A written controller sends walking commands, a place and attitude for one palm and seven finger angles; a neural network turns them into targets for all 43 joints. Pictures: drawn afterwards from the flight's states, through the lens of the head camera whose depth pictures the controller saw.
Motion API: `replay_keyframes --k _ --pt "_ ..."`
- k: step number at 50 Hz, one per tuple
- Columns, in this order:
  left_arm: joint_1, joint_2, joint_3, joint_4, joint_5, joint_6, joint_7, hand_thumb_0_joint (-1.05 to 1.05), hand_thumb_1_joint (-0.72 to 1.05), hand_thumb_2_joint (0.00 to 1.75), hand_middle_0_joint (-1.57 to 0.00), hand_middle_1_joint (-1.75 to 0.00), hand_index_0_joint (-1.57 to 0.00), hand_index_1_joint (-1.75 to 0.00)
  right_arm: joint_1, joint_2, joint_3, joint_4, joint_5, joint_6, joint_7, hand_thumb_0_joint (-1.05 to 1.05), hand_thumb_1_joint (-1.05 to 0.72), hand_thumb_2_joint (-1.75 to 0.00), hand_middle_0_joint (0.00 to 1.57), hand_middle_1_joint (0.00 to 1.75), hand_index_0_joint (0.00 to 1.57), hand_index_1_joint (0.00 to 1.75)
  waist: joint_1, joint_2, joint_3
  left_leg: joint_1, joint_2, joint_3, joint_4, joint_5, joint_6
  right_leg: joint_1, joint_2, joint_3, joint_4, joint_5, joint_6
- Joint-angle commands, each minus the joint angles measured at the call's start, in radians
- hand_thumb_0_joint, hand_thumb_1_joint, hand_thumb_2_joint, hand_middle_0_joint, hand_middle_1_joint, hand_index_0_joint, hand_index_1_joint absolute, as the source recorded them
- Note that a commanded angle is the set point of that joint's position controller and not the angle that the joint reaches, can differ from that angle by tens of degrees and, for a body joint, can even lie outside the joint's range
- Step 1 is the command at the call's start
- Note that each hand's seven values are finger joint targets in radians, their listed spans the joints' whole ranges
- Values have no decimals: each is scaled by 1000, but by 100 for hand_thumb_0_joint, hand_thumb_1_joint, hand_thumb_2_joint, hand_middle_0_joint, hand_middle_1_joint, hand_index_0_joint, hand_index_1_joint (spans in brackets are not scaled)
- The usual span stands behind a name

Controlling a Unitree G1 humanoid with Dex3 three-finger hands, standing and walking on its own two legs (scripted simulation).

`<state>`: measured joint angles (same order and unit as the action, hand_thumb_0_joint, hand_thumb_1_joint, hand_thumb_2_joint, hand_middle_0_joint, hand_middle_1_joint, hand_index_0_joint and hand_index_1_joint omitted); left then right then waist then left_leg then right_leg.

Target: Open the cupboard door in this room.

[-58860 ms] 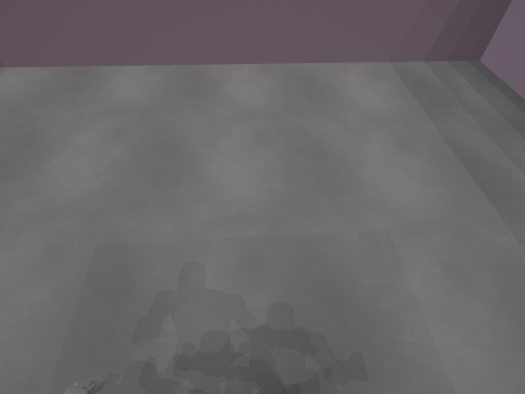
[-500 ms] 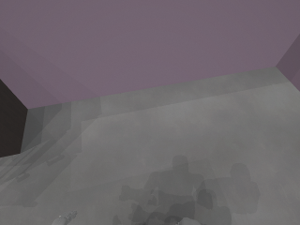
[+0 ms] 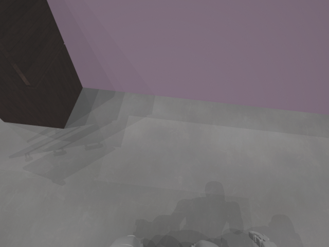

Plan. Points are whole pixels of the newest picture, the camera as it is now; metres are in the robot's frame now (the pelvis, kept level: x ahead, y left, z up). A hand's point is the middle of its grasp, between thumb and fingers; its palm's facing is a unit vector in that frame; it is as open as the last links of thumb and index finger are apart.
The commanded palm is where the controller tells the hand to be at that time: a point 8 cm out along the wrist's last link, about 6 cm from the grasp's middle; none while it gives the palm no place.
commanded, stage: turn to face it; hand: left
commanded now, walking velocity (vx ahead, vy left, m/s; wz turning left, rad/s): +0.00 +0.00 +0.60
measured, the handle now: out of the picture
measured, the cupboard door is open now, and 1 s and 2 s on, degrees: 42 42 42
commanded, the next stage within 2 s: take the last steps up to it in 1.10 s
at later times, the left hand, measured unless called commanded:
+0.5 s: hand out of the picture +0.07 +0.16 -0.13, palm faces +0.29 -0.92 -0.26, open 7.4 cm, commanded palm none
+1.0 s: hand out of the picture +0.00 +0.21 -0.15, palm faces +0.54 -0.81 -0.22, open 7.4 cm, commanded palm none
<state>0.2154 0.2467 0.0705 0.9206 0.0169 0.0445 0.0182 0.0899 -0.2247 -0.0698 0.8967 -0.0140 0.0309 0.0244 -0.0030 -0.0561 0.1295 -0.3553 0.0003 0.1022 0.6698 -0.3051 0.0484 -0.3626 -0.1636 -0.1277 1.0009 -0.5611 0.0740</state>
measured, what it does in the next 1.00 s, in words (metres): steps on the spot, turning left: right foot, then left foot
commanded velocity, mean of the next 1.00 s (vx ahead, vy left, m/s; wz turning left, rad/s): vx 0.00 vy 0.00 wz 0.47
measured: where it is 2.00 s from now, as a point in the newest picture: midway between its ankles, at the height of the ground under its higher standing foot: outside the picture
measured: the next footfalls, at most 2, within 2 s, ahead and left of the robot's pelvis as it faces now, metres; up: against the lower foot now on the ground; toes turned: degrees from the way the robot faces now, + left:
right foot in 0.32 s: +0.08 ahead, -0.15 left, +0.00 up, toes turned +8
left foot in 0.72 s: +0.04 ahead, +0.09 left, +0.00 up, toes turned +32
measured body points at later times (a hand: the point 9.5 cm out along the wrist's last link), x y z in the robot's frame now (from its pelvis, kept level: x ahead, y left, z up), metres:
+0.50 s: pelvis +0.04 -0.05 +0.02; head +0.09 -0.06 +0.46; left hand +0.05 +0.21 -0.11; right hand +0.18 -0.28 -0.14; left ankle -0.03 +0.07 -0.63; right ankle +0.04 -0.16 -0.72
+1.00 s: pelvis +0.04 +0.00 +0.02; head +0.07 +0.03 +0.47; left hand -0.03 +0.25 -0.13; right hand +0.25 -0.16 -0.11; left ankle +0.00 +0.07 -0.72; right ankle +0.11 -0.16 -0.65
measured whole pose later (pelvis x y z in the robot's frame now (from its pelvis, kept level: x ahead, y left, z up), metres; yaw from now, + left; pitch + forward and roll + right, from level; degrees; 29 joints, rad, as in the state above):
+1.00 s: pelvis +0.04 +0.00 +0.02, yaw +31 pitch +1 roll -1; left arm 0.18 0.23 0.07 0.95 0.02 0.05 0.01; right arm 0.15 -0.18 -0.04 0.95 -0.02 0.02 -0.01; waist 0.01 -0.01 0.08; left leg -0.25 -0.01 0.03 0.47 -0.24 0.05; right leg -0.44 -0.09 -0.03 0.97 -0.42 0.08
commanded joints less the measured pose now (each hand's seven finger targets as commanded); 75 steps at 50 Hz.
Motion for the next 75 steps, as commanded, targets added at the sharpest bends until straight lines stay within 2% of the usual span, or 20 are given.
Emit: replay_keyframes --k 1,14,15,16,17,22,30,34,36,37,42,51,55,56,58,59,60,63,69,75 --pt "-83 74 22 -113 0 -18 0 0 90 90 -20 -30 -20 -30 96 -213 -47 -41 -12 -14 -37 0 -90 -90 20 30 20 30 -39 206 -164 190 289 -364 -320 435 136 -218 24 138 205 92 13" --pt "22 70 21 -103 -7 -39 1 0 90 90 -20 -30 -20 -30 32 -191 -55 -55 -7 1 -28 0 -90 -90 20 30 20 30 28 213 -186 33 156 -402 -204 353 67 185 148 74 -474 286 -6" --pt "66 107 30 -97 -2 -52 8 0 90 90 -20 -30 -20 -30 32 -158 -53 -60 1 0 -25 0 -90 -90 20 30 20 30 50 107 -205 -53 100 -370 -117 235 17 314 76 137 -626 359 -21" --pt "89 196 49 -94 15 -63 18 0 90 90 -20 -30 -20 -30 55 -89 -44 -77 10 -2 -19 0 -90 -90 20 30 20 30 55 -188 -222 -243 -51 -200 110 -107 -67 437 -195 410 -714 446 -116" --pt "75 230 43 -106 13 -57 19 0 90 90 -20 -30 -20 -30 47 -105 -49 -89 4 1 -14 0 -90 -90 20 30 20 30 54 -205 -196 -233 -66 -154 353 -330 -86 309 -360 466 -723 544 -214" --pt "-11 99 11 -109 3 -66 22 0 90 90 -20 -30 -20 -30 37 -73 -32 -31 2 27 2 0 -90 -90 20 30 20 30 -7 -146 -147 -242 20 -120 535 -124 -116 294 -157 122 -617 878 -163" --pt "98 152 35 -60 14 -63 18 0 90 90 -20 -30 -20 -30 -63 -36 -6 -53 6 17 9 0 -90 -90 20 30 20 30 48 -165 -142 -117 7 -1 124 -156 -96 358 -199 26 -549 995 -168" --pt "59 168 42 -57 -2 -61 6 0 90 90 -20 -30 -20 -30 74 -90 -17 -24 -1 -4 1 0 -90 -90 20 30 20 30 -38 -95 -217 201 -9 29 -219 115 -55 225 -173 -60 -323 924 -89" --pt "10 55 6 -125 -9 -50 -2 0 90 90 -20 -30 -20 -30 223 -288 -63 -1 -8 -12 -13 0 -90 -90 20 30 20 30 -112 375 -304 469 434 -500 -269 860 194 -200 33 -34 100 -121 13" --pt "-46 75 6 -130 -2 -29 14 0 90 90 -20 -30 -20 -30 249 -267 -51 17 -3 -8 -23 0 -90 -90 20 30 20 30 -112 251 -306 400 437 -452 -252 773 214 -189 28 89 169 -128 -1" --pt "13 52 14 -37 3 -15 -7 0 90 90 -20 -30 -20 -30 67 -165 -16 -24 -9 -25 -47 0 -90 -90 20 30 20 30 -4 173 -154 189 259 -266 -332 495 126 -155 43 119 158 137 3" --pt "-33 19 -1 -43 -2 -20 -5 0 90 90 -20 -30 -20 -30 126 -153 -18 21 -13 -20 -45 0 -90 -90 20 30 20 30 -22 208 -160 199 233 -299 -316 490 126 -26 111 76 -182 123 -2" --pt "27 21 0 -15 -8 -35 2 0 90 90 -20 -30 -20 -30 108 -135 -18 32 -8 -15 -46 0 -90 -90 20 30 20 30 13 198 -174 125 199 -327 -258 448 92 155 137 62 -441 261 -18" --pt "66 33 4 -2 -8 -45 7 0 90 90 -20 -30 -20 -30 95 -124 -17 32 -2 -16 -43 0 -90 -90 20 30 20 30 35 159 -183 87 167 -307 -214 365 54 242 116 69 -575 361 -22" --pt "93 147 21 16 9 -64 18 0 90 90 -20 -30 -20 -30 120 -24 -2 21 10 -18 -30 0 -90 -90 20 30 20 30 31 -190 -170 -131 -41 -111 42 -144 -65 380 -213 370 -701 570 -153" --pt "102 157 13 7 6 -63 15 0 90 90 -20 -30 -20 -30 76 -42 -9 9 4 -5 -30 0 -90 -90 20 30 20 30 53 -164 -144 -130 -38 -129 217 -306 -67 288 -286 374 -698 714 -225" --pt "82 127 10 17 4 -72 19 0 90 90 -20 -30 -20 -30 73 -47 -13 24 0 7 -35 0 -90 -90 20 30 20 30 34 -244 -131 -148 -13 -154 321 -303 -69 254 -247 381 -682 815 -241" --pt "59 79 5 10 -1 -79 14 0 90 90 -20 -30 -20 -30 104 -41 -14 75 -2 9 -20 0 -90 -90 20 30 20 30 18 -115 -106 -217 15 -136 474 -130 -92 317 -165 231 -684 733 -190" --pt "145 72 17 54 8 -100 7 0 90 90 -20 -30 -20 -30 32 -22 -13 59 -9 4 4 0 -90 -90 20 30 20 30 55 -90 -43 -284 67 -98 373 -38 -105 322 -216 199 -790 395 -180" --pt "204 106 24 111 17 -105 -3 0 90 90 -20 -30 -20 -30 -53 -3 4 18 -3 -13 23 0 -90 -90 20 30 20 30 76 -132 -35 -194 48 -15 93 -49 -89 327 -220 110 -766 452 -174"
